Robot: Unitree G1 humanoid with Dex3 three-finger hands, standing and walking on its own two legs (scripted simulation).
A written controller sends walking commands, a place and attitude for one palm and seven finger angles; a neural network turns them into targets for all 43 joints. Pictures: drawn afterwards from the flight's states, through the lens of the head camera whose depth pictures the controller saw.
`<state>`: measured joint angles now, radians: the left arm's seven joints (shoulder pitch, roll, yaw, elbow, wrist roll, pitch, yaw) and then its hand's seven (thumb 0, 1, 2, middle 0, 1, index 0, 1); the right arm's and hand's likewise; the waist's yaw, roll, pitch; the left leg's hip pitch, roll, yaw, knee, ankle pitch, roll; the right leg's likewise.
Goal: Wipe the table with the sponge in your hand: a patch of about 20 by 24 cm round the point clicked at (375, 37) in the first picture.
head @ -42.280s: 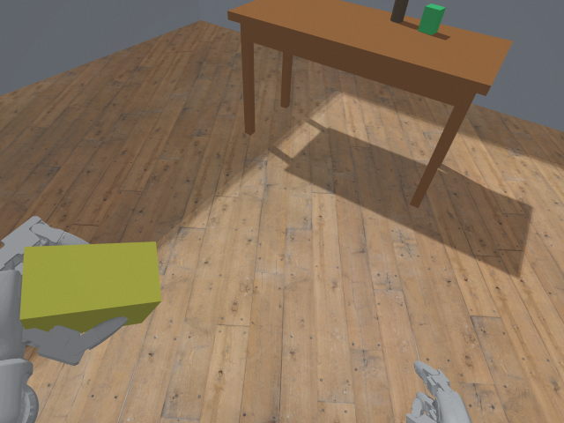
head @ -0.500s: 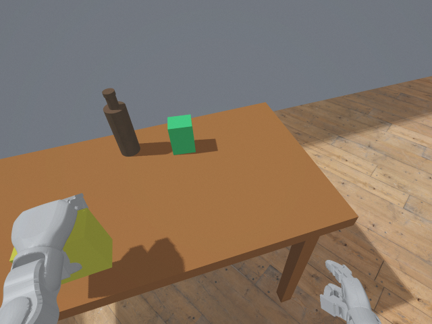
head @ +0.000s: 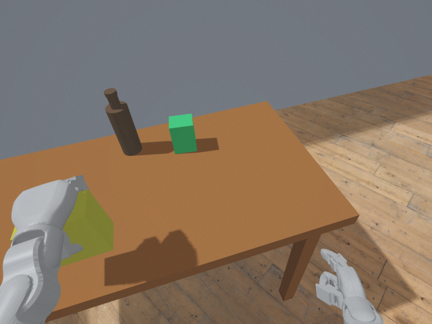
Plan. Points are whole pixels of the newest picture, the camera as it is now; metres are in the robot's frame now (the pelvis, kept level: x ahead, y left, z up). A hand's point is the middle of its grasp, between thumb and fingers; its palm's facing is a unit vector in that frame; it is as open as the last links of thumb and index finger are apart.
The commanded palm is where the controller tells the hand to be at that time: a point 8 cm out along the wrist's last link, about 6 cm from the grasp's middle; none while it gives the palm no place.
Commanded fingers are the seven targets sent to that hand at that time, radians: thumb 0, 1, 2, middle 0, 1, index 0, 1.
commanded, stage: bring the sponge back beside the body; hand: left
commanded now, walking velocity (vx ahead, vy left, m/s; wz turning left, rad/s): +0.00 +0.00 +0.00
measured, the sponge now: (74, 235) +0.22 +0.32 +0.05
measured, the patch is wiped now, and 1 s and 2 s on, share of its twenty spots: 1.00 1.00 1.00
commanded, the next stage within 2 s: step back with the hand held close in 1.68 s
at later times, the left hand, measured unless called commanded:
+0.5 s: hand (67, 230) +0.21 +0.30 +0.10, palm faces +0.03 -0.11 -0.99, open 10.1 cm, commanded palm +0.18 +0.29 +0.17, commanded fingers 0.00 0.10 1.30 -1.20 -1.60 -1.20 -1.60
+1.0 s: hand (71, 240) +0.19 +0.28 +0.11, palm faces +0.07 -0.11 -0.99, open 10.1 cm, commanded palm +0.16 +0.28 +0.17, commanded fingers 0.00 0.10 1.30 -1.20 -1.60 -1.20 -1.60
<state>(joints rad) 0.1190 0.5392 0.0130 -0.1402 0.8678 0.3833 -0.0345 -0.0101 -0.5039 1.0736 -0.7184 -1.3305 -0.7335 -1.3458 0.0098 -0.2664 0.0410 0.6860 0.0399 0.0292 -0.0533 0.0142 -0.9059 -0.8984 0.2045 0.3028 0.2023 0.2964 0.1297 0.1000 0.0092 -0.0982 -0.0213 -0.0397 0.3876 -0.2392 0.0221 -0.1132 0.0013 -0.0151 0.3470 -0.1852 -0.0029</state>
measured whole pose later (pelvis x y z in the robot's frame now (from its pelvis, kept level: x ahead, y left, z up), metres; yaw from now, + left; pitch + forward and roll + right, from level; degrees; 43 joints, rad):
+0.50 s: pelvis +0.00 +0.00 +0.00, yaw +0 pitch -3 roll -1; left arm 0.20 0.53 0.01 -0.23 0.86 0.39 -0.03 -0.01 -0.50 1.07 -0.72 -1.33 -0.73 -1.34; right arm 0.01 -0.27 0.04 0.68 0.04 0.03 -0.05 0.02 -0.91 -0.90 0.20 0.30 0.20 0.30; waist 0.14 0.10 0.01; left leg -0.10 -0.02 -0.04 0.40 -0.25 0.02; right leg -0.12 0.01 -0.01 0.36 -0.19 -0.01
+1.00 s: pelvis -0.01 -0.01 +0.00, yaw -1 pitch -5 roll +0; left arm 0.27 0.52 -0.02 -0.34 0.87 0.40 -0.03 -0.01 -0.50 1.07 -0.72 -1.33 -0.73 -1.34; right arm 0.01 -0.25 0.04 0.67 0.03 0.03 -0.03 0.02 -0.91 -0.90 0.20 0.30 0.20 0.30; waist 0.15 0.11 0.00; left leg -0.08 -0.01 -0.03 0.41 -0.24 0.01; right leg -0.11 0.01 0.00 0.38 -0.19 -0.01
